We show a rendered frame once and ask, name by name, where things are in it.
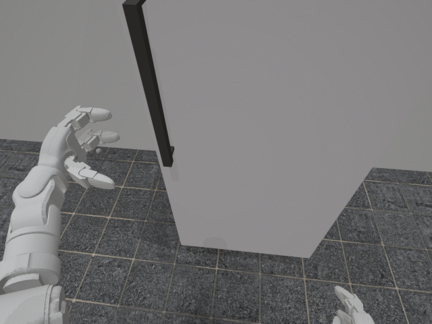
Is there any fridge door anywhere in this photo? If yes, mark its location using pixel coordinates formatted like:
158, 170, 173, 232
115, 0, 432, 259

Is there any right robot hand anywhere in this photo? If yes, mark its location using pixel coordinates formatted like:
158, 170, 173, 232
332, 286, 375, 324

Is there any robot left forearm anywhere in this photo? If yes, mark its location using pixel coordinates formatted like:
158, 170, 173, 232
0, 165, 69, 295

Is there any handle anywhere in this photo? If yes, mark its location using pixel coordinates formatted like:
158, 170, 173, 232
122, 0, 174, 167

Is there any left robot hand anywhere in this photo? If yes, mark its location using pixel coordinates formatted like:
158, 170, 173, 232
38, 106, 120, 190

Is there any robot left upper arm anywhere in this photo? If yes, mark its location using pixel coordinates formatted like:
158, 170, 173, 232
0, 284, 70, 324

